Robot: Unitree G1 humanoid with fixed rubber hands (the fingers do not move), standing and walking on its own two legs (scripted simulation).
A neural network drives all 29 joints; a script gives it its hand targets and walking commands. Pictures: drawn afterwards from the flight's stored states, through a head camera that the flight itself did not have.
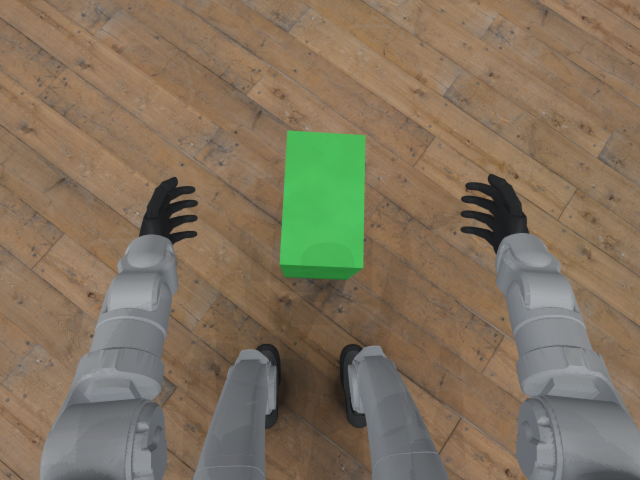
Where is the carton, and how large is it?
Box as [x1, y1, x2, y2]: [280, 131, 364, 279]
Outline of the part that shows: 287,131 280,266 284,276 288,277 346,279 362,268 364,135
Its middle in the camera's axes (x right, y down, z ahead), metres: +0.00 -0.06 +0.96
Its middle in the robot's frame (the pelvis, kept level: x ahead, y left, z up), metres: +0.54 -0.04 -0.55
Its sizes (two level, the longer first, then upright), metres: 0.295 0.172 0.281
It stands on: the floor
